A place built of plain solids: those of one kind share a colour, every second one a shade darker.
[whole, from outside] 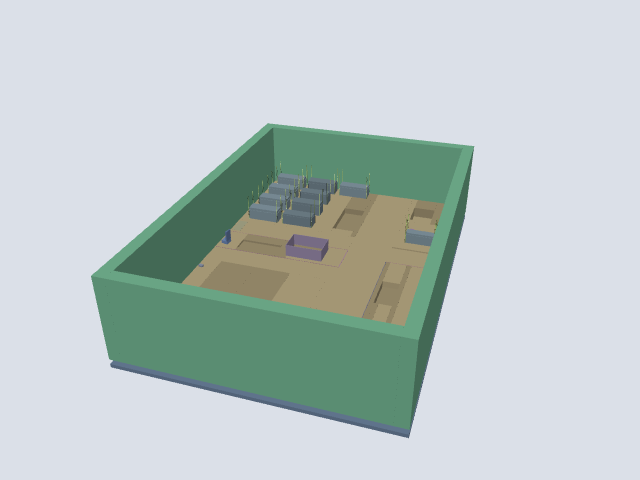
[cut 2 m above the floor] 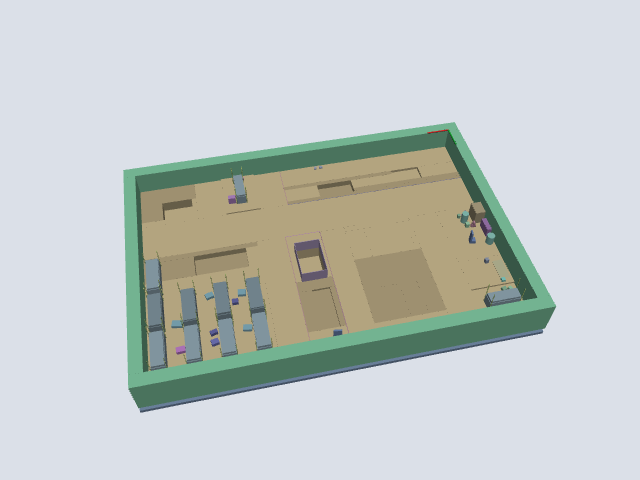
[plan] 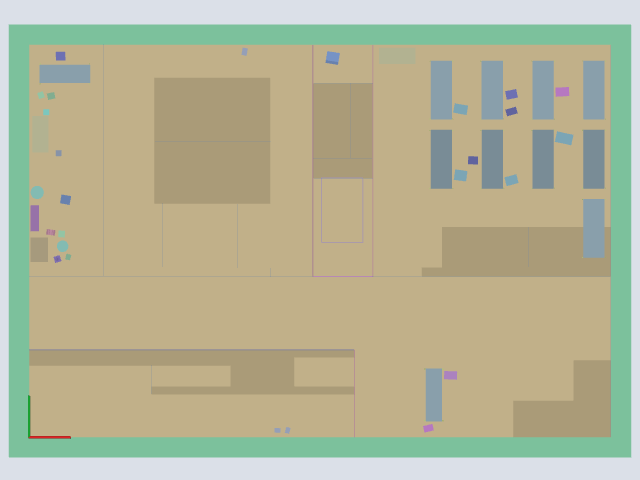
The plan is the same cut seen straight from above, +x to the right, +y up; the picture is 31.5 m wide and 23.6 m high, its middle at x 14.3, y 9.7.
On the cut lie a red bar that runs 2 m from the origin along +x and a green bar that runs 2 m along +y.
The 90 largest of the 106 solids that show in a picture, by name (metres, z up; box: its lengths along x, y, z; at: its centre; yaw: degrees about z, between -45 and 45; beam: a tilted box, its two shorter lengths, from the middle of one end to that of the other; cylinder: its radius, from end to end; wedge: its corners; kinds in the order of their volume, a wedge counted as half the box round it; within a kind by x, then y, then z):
{
 "wall_1": {"box": [1.0, 19.3, 7.0], "at": [-0.5, 9.65, 2.5]},
 "wall_2": {"box": [30.6, 1.0, 7.0], "at": [14.3, -0.5, 2.5]},
 "wall_3": {"box": [30.6, 1.0, 7.0], "at": [14.3, 19.8, 2.5]},
 "wall_4": {"box": [1.0, 19.3, 7.0], "at": [29.1, 9.65, 2.5]},
 "floor_1": {"box": [3.45, 1.42, 1.32], "at": [1.73, 2.81, -0.66]},
 "floor_2": {"box": [3.65, 5.6, 1.0], "at": [1.82, 10.7, -0.5]},
 "floor_3": {"box": [3.65, 2.8, 1.0], "at": [1.82, 14.9, -0.5]},
 "floor_4": {"box": [3.65, 3.0, 0.85], "at": [1.82, 17.8, -0.57]},
 "floor_5": {"box": [2.56, 1.42, 1.08], "at": [4.73, 2.81, -0.78]},
 "floor_6": {"box": [2.5, 11.4, 1.0], "at": [4.9, 13.6, -0.5]},
 "floor_7": {"box": [9.9, 0.4, 1.32], "at": [4.95, 3.72, -0.66]},
 "floor_8": {"box": [0.4, 3.13, 1.32], "at": [6.35, 9.91, -0.66]},
 "floor_9": {"box": [1.4, 3.13, 1.32], "at": [6.85, 16.11, -0.66]},
 "floor_10": {"box": [3.89, 1.02, 1.32], "at": [7.96, 3.01, -0.66]},
 "floor_11": {"box": [16.0, 2.1, 1.32], "at": [8.0, 1.05, -0.66]},
 "floor_12": {"box": [16.0, 0.38, 1.32], "at": [8.0, 4.11, -0.66]},
 "floor_13": {"box": [1.42, 3.13, 1.32], "at": [8.26, 16.11, -0.66]},
 "floor_14": {"box": [3.7, 3.13, 1.32], "at": [8.4, 9.91, -0.66]},
 "floor_15": {"box": [5.7, 0.45, 1.32], "at": [9.0, 8.12, -0.66]},
 "floor_16": {"box": [5.7, 3.07, 1.32], "at": [9.0, 13.02, -0.66]},
 "floor_17": {"box": [5.7, 1.62, 1.32], "at": [9.0, 18.49, -0.66]},
 "floor_18": {"box": [2.88, 3.13, 1.32], "at": [10.41, 16.11, -0.66]},
 "floor_19": {"box": [9.99, 0.4, 1.32], "at": [11.01, 2.3, -0.66]},
 "floor_20": {"box": [1.6, 3.13, 1.32], "at": [11.05, 9.91, -0.66]},
 "floor_21": {"box": [3.13, 1.42, 0.78], "at": [11.46, 3.21, -0.93]},
 "floor_22": {"box": [2.1, 11.4, 1.0], "at": [12.9, 13.6, -0.5]},
 "floor_23": {"box": [0.45, 3.13, 1.32], "at": [14.18, 11.16, -0.66]},
 "floor_24": {"box": [0.45, 3.7, 1.32], "at": [14.18, 15.55, -0.66]},
 "floor_25": {"box": [28.6, 3.6, 1.0], "at": [14.3, 6.1, -0.5]},
 "floor_26": {"box": [2.97, 1.42, 1.32], "at": [14.52, 3.21, -0.66]},
 "floor_27": {"box": [1.42, 3.7, 1.14], "at": [15.11, 15.55, -0.75]},
 "floor_28": {"box": [1.99, 3.13, 0.24], "at": [15.39, 11.16, -1.2]},
 "floor_29": {"box": [2.95, 1.7, 1.32], "at": [15.43, 8.75, -0.66]},
 "floor_30": {"box": [2.95, 0.97, 1.32], "at": [15.43, 13.21, -0.66]},
 "floor_31": {"box": [2.95, 1.9, 1.32], "at": [15.43, 18.35, -0.66]},
 "floor_32": {"box": [1.08, 3.7, 1.32], "at": [16.36, 15.55, -0.66]},
 "floor_33": {"box": [0.51, 3.13, 1.32], "at": [16.64, 11.16, -0.66]},
 "floor_34": {"box": [2.4, 4.3, 1.0], "at": [17.2, 2.15, -0.5]},
 "floor_35": {"box": [2.4, 11.4, 1.0], "at": [18.1, 13.6, -0.5]},
 "floor_36": {"box": [1.0, 1.99, 1.32], "at": [19.8, 9.35, -0.66]},
 "floor_37": {"box": [3.0, 4.3, 1.12], "at": [19.9, 2.15, -0.44]},
 "floor_38": {"box": [4.27, 1.99, 0.76], "at": [22.43, 9.35, -0.94]},
 "floor_39": {"box": [2.4, 4.3, 1.0], "at": [22.6, 2.15, -0.5]},
 "floor_40": {"box": [9.3, 0.45, 1.32], "at": [23.95, 8.12, -0.66]},
 "floor_41": {"box": [9.3, 8.96, 1.32], "at": [23.95, 14.82, -0.66]},
 "floor_42": {"box": [0.4, 1.99, 1.32], "at": [24.0, 2.79, -0.66]},
 "floor_43": {"box": [2.56, 1.99, 0.38], "at": [25.48, 2.79, -1.13]},
 "floor_44": {"box": [4.8, 1.8, 1.32], "at": [26.2, 0.9, -0.66]},
 "floor_45": {"box": [4.8, 0.51, 1.32], "at": [26.2, 4.04, -0.66]},
 "floor_46": {"box": [4.03, 1.99, 1.32], "at": [26.59, 9.35, -0.66]},
 "floor_47": {"box": [1.84, 1.99, 1.32], "at": [27.68, 2.79, -0.66]},
 "floor_base_1": {"box": [30.6, 21.3, 0.3], "at": [14.3, 9.65, -1.57]},
 "piece_1": {"box": [2.5, 0.9, 0.87], "at": [1.75, 17.87, 0.28]},
 "piece_2": {"box": [2.42, 0.82, 0.21], "at": [1.75, 17.87, 0.82]},
 "piece_3": {"box": [0.8, 2.6, 0.83], "at": [19.9, 2.08, 0.54]},
 "piece_4": {"box": [0.72, 2.52, 0.17], "at": [19.9, 2.08, 1.03]},
 "piece_5": {"box": [1.05, 2.9, 0.91], "at": [20.27, 13.67, 0.46]},
 "piece_6": {"box": [0.97, 2.82, 0.13], "at": [20.27, 13.67, 0.97]},
 "piece_7": {"box": [1.05, 2.9, 0.91], "at": [20.27, 17.07, 0.46]},
 "piece_8": {"box": [0.97, 2.82, 0.24], "at": [20.27, 17.07, 1.03]},
 "piece_9": {"box": [1.05, 2.9, 0.91], "at": [22.77, 13.67, 0.46]},
 "piece_10": {"box": [0.97, 2.82, 0.23], "at": [22.77, 13.67, 1.02]},
 "piece_11": {"box": [1.05, 2.9, 0.91], "at": [22.77, 17.07, 0.46]},
 "piece_12": {"box": [0.97, 2.82, 0.22], "at": [22.77, 17.07, 1.02]},
 "piece_13": {"box": [1.05, 2.9, 0.91], "at": [25.27, 13.67, 0.46]},
 "piece_14": {"box": [0.97, 2.82, 0.13], "at": [25.27, 13.67, 0.97]},
 "piece_15": {"box": [1.05, 2.9, 0.91], "at": [25.27, 17.07, 0.46]},
 "piece_16": {"box": [0.97, 2.82, 0.21], "at": [25.27, 17.07, 1.01]},
 "piece_17": {"box": [1.05, 2.9, 0.91], "at": [27.77, 10.27, 0.46]},
 "piece_18": {"box": [0.97, 2.82, 0.19], "at": [27.77, 10.27, 1.0]},
 "piece_19": {"box": [1.05, 2.9, 0.91], "at": [27.77, 13.67, 0.46]},
 "piece_20": {"box": [0.97, 2.82, 0.21], "at": [27.77, 13.67, 1.01]},
 "piece_21": {"box": [1.05, 2.9, 0.91], "at": [27.77, 17.07, 0.46]},
 "piece_22": {"box": [0.97, 2.82, 0.23], "at": [27.77, 17.07, 1.02]},
 "pallet_load_1": {"box": [0.86, 1.21, 1.27], "at": [0.5, 9.22, 0.64]},
 "crate_stack_1": {"box": [0.41, 1.28, 0.84], "at": [0.28, 10.77, 0.42]},
 "crate_stack_2": {"box": [0.64, 0.41, 0.64], "at": [20.72, 3.05, 0.44], "yaw": -1.6},
 "barrel_1": {"cylinder": 0.33, "from": [0.4, 12.03, 0.0], "to": [0.4, 12.03, 0.83]},
 "barrel_2": {"cylinder": 0.28, "from": [1.65, 9.39, 0.0], "to": [1.65, 9.39, 0.98]},
 "rail_1": {"box": [0.04, 3.13, 1.05], "at": [14.38, 11.16, 0.53]},
 "rail_2": {"box": [2.07, 0.04, 1.05], "at": [15.39, 9.58, 0.53]},
 "rail_3": {"box": [2.07, 0.04, 1.05], "at": [15.39, 12.75, 0.53]},
 "rail_4": {"box": [0.04, 3.13, 1.05], "at": [16.41, 11.16, 0.53]},
 "sack_1": {"box": [0.61, 0.52, 0.27], "at": [21.21, 12.88, 0.14], "yaw": -7.7},
 "sack_2": {"box": [0.83, 0.53, 0.25], "at": [26.3, 14.7, 0.12], "yaw": -12.0},
 "hand_truck_1": {"box": [0.63, 0.14, 0.93], "at": [14.89, 18.43, 0.77], "yaw": -9.1},
 "hand_truck_2": {"box": [0.63, 0.59, 0.3], "at": [14.92, 18.65, 0.15], "yaw": -9.1},
 "low_mat_1": {"box": [0.8, 1.8, 0.06], "at": [0.55, 14.9, -0.02]},
 "low_mat_2": {"box": [1.8, 0.8, 0.06], "at": [18.1, 18.75, -0.02]},
 "crate_1": {"box": [0.67, 0.45, 0.31], "at": [26.21, 16.98, 0.15], "yaw": 2.8}
}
